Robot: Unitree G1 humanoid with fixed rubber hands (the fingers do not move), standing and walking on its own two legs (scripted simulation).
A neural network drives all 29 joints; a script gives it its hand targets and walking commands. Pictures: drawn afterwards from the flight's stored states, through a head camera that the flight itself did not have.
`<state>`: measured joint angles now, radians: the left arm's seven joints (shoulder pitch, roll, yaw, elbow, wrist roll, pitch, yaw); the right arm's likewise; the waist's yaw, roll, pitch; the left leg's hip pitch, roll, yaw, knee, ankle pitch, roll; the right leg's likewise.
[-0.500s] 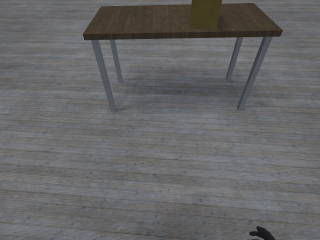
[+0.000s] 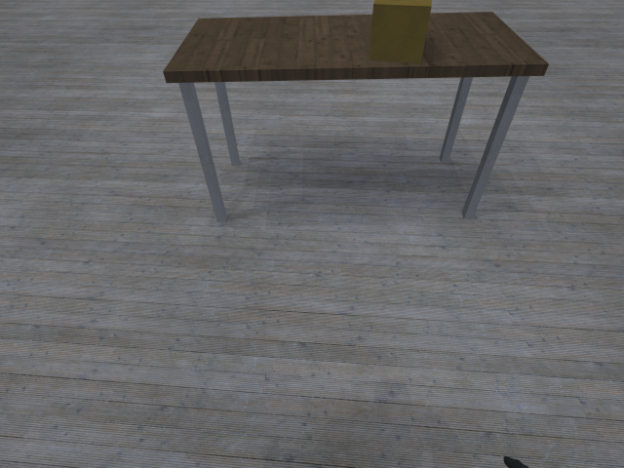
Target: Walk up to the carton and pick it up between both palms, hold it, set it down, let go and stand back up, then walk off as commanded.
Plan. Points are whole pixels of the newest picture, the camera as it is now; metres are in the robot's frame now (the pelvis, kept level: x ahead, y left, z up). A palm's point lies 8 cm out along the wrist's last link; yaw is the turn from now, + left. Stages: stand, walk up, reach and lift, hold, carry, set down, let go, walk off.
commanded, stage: stand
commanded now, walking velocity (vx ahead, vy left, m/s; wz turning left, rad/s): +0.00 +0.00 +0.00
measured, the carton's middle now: (400, 21) +1.46 -0.33 +0.05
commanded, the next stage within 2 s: none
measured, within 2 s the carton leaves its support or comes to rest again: neither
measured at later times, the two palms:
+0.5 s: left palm out of the picture +0.06 +0.26 -0.12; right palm out of the picture +0.07 -0.27 -0.11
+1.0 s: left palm out of the picture +0.04 +0.26 -0.12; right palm out of the picture +0.05 -0.27 -0.11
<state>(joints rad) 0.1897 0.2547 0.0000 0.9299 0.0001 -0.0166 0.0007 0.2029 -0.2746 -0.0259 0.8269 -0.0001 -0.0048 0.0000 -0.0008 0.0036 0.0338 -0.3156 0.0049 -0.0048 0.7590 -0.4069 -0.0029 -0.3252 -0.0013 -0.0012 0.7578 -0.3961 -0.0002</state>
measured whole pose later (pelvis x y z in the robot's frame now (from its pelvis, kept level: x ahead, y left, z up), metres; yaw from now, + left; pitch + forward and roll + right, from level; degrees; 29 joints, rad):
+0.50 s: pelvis -0.01 +0.00 +0.00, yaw +0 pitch -3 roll +0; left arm 0.19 0.26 0.00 0.98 0.00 -0.02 0.00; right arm 0.20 -0.27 -0.03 0.89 0.00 0.00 0.00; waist 0.00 0.00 0.03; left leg -0.32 0.00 0.00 0.75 -0.38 0.00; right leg -0.33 0.00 0.00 0.74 -0.37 0.00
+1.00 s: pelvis -0.03 +0.00 +0.01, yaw +0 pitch -2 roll +0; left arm 0.19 0.26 0.00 1.03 0.00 -0.02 0.00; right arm 0.20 -0.27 -0.03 0.93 0.00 0.00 0.00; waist 0.00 0.00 0.02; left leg -0.32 0.00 0.00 0.66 -0.31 0.00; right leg -0.32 0.00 0.00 0.66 -0.30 0.00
